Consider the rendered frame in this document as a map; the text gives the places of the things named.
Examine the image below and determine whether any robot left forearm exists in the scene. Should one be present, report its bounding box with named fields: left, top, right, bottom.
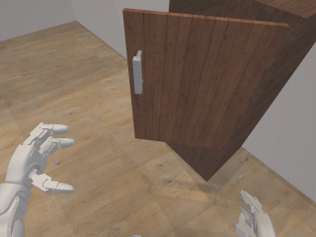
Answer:
left=0, top=182, right=32, bottom=237

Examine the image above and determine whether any handle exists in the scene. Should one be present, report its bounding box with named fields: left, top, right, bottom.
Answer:
left=132, top=50, right=143, bottom=95

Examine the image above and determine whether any robot left hand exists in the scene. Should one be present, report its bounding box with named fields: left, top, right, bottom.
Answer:
left=5, top=122, right=76, bottom=196

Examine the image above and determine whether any robot right hand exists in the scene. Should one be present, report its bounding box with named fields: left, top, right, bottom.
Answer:
left=235, top=190, right=276, bottom=237

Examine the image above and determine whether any cupboard door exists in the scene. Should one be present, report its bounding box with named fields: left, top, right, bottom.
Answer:
left=122, top=8, right=289, bottom=149

